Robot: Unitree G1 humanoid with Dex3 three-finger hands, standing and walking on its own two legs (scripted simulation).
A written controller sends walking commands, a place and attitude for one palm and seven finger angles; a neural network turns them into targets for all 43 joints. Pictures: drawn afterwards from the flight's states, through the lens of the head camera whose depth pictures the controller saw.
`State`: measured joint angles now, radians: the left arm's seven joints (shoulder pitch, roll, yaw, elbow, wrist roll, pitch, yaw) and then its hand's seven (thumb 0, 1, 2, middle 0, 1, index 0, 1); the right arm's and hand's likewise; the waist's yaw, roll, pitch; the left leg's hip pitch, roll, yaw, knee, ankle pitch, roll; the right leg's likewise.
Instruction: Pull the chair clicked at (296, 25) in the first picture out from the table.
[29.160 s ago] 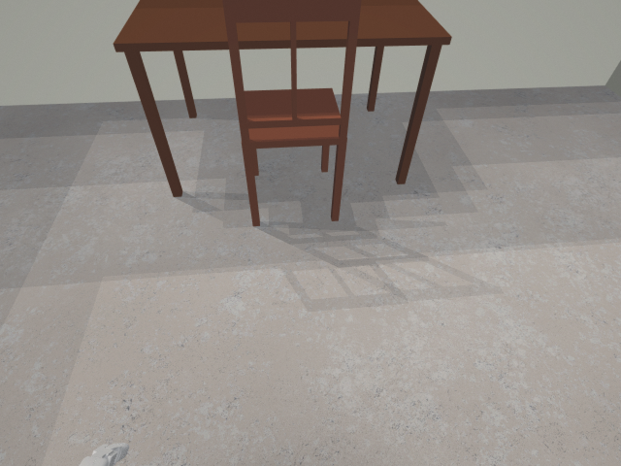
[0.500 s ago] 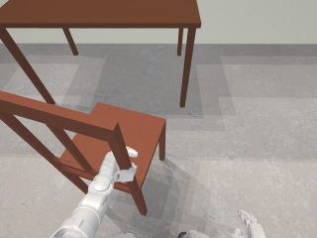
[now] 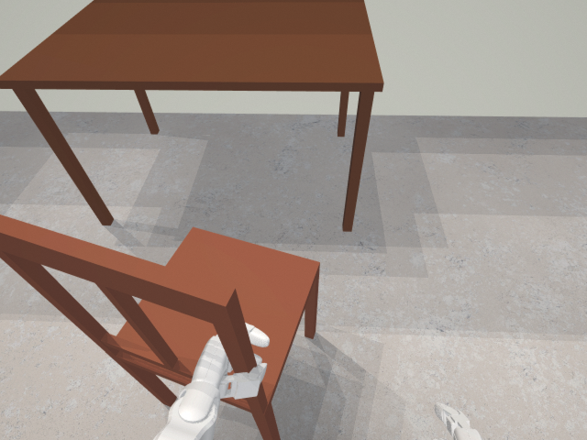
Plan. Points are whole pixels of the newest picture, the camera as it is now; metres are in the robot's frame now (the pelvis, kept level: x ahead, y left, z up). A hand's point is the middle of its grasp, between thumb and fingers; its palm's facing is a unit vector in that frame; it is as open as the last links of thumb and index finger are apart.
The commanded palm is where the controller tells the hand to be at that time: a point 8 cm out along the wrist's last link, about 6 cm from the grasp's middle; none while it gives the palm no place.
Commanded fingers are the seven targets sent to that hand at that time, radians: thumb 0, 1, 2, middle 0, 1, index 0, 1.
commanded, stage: stop walking, hand still on the chair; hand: left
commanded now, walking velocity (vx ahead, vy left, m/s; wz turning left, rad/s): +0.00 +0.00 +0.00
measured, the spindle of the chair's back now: (145, 328) +0.30 +0.27 -0.08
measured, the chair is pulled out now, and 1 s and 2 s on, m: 0.57 0.57 0.57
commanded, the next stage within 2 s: open the thumb and straighten the fingers in 0.32 s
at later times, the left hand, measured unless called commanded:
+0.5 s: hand (252, 373) +0.23 +0.08 -0.07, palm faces -0.11 -0.99 -0.11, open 6.4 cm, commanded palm +0.21 +0.14 -0.05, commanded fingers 0.00 0.30 0.61 -0.50 -1.45 -0.50 -1.45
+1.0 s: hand (238, 370) +0.24 +0.10 -0.07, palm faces -0.12 -0.99 -0.09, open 15.5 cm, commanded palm +0.22 +0.17 -0.05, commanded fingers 0.00 -0.55 0.20 0.00 0.00 0.00 0.00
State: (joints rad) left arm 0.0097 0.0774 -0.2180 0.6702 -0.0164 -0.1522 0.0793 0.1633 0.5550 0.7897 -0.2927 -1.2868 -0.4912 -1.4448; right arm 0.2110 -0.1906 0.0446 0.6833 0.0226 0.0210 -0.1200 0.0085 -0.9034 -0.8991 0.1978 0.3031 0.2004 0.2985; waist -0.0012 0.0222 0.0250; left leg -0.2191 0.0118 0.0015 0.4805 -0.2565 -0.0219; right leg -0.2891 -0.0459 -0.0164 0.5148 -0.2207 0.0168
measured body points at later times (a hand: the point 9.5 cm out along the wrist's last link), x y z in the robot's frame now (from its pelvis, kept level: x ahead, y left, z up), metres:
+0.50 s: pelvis +0.02 -0.01 +0.00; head +0.03 -0.02 +0.45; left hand +0.23 +0.14 -0.06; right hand +0.17 -0.24 -0.11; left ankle +0.00 +0.14 -0.74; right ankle +0.03 -0.13 -0.74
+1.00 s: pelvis +0.02 +0.00 -0.05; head +0.06 -0.02 +0.40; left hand +0.24 +0.16 -0.07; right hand +0.19 -0.23 -0.13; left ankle +0.00 +0.14 -0.74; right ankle +0.03 -0.13 -0.74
